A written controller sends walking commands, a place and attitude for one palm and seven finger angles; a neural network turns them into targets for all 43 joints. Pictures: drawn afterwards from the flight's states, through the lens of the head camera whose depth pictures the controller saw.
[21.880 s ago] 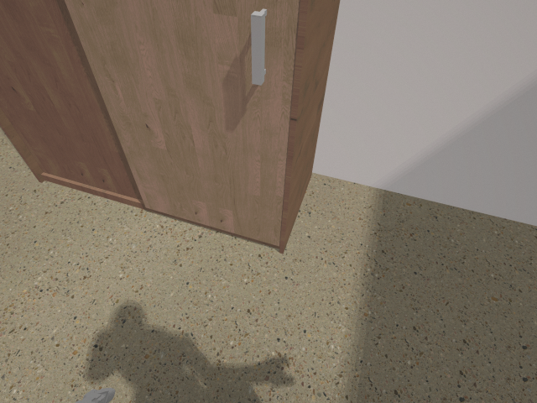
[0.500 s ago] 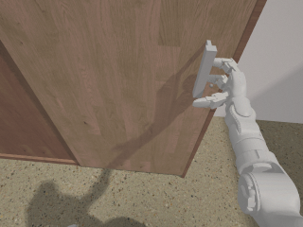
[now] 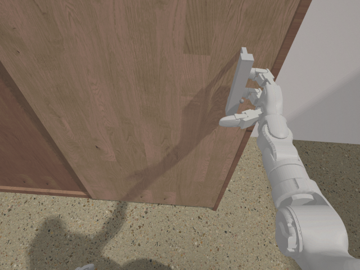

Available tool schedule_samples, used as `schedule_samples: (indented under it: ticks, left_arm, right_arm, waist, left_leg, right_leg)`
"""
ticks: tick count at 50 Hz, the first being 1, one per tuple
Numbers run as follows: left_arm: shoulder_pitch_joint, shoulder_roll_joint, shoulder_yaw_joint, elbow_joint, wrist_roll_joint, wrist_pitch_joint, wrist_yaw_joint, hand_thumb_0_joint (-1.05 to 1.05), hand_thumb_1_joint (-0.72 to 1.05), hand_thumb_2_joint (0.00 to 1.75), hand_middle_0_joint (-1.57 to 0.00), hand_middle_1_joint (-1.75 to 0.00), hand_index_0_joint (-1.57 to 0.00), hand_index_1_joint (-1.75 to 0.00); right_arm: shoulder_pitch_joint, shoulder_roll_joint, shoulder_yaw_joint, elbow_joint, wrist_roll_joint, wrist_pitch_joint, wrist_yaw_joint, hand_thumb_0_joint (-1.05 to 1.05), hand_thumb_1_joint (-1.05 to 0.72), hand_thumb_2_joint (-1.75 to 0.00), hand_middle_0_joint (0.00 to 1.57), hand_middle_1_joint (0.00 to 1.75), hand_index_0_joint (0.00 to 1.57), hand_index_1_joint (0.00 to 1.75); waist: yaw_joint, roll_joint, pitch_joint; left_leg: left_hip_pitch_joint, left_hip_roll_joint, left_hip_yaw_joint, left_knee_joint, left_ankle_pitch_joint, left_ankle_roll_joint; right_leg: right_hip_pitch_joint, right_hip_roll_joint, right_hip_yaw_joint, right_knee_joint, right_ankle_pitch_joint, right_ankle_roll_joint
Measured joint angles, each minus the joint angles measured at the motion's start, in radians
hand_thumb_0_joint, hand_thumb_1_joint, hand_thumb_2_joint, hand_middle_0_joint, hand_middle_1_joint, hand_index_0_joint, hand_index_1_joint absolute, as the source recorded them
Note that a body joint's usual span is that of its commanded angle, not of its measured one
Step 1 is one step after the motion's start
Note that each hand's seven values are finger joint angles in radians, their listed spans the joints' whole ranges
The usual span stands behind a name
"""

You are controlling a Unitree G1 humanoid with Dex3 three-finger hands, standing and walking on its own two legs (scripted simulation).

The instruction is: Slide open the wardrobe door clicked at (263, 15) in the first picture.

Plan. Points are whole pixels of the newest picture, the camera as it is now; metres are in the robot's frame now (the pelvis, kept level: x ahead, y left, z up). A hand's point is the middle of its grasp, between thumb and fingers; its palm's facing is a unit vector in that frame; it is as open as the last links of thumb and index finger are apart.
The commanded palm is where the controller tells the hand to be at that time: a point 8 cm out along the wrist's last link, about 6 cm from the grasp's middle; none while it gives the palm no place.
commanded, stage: move the hooked fingers beside the handle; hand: right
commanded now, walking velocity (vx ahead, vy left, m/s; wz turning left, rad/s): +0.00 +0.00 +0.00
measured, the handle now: (236, 83) +0.52 -0.07 +0.15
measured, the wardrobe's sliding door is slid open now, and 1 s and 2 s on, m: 0.00 0.00 0.00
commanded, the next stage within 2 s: none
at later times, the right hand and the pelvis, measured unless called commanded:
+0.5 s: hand (254, 105) +0.45 -0.10 +0.15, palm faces -0.04 +1.00 +0.00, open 14.0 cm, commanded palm +0.43 -0.15 +0.15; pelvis +0.01 +0.00 +0.00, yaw +1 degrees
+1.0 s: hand (261, 106) +0.45 -0.12 +0.15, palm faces -0.03 +1.00 -0.01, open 14.0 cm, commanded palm +0.42 -0.16 +0.15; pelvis +0.00 -0.01 +0.00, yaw +1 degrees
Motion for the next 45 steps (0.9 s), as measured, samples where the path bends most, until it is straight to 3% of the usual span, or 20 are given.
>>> schedule_samples:
  ticks: [13,19,26,33,45]
  left_arm:
    - [-0.002,0.001,-0.005,-0.031,0.002,0.026,0.01,0.01,0.91,0.9,-0.2,-0.3,-0.2,-0.3]
    - [0.013,0.006,0.004,-0.033,-0.005,0.035,0.011,0.01,0.91,0.9,-0.2,-0.3,-0.2,-0.3]
    - [-0.005,0.013,0.006,-0.031,-0.015,0.044,0.018,0.01,0.91,0.9,-0.2,-0.3,-0.2,-0.3]
    - [-0.047,0.005,-0.004,-0.042,-0.012,0.034,0.024,0.01,0.91,0.9,-0.2,-0.3,-0.2,-0.3]
    - [-0.033,-0.003,-0.021,-0.04,-0.012,0.036,0.03,0.01,0.91,0.9,-0.2,-0.3,-0.2,-0.3]
  right_arm:
    - [0.023,-0.032,-0.076,-0.003,-0.023,0.001,0.025,-0.01,0.5,-0.3,0.3,1.2,0.29,1.2]
    - [0.081,-0.053,-0.064,-0.076,-0.01,0.001,0.057,-0.01,0.5,-0.3,0.3,1.2,0.3,1.2]
    - [0.124,-0.037,-0.033,-0.129,0.016,0.049,0.083,-0.01,0.5,-0.3,0.3,1.2,0.3,1.2]
    - [0.106,-0.024,-0.024,-0.123,0.007,0.047,0.064,-0.01,0.5,-0.3,0.3,1.2,0.3,1.2]
    - [0.049,-0.065,-0.061,-0.034,0.003,0.032,0.076,-0.01,0.5,-0.3,0.31,1.2,0.3,1.2]
  waist:
    - [0.018,0.007,-0.001]
    - [0.003,0.003,-0.005]
    - [-0.012,-0.001,-0.006]
    - [-0.01,0.004,0.009]
    - [0.002,0.006,0.011]
  left_leg:
    - [0.006,-0.008,-0.019,-0.013,0.004,0.002]
    - [0.025,-0.01,-0.018,-0.027,0.005,0.003]
    - [0.054,-0.007,-0.01,-0.041,0.008,-0.001]
    - [0.053,-0.002,-0.006,-0.035,0.012,-0.004]
    - [0.033,-0.001,-0.011,-0.027,0.019,-0.007]
  right_leg:
    - [0.015,-0.009,-0.018,-0.016,-0.003,0.002]
    - [0.028,-0.01,-0.015,-0.02,-0.006,0.003]
    - [0.05,-0.005,-0.007,-0.025,-0.005,-0.001]
    - [0.049,-0.001,-0.004,-0.022,0.003,-0.004]
    - [0.032,-0.001,-0.009,-0.019,0.01,-0.008]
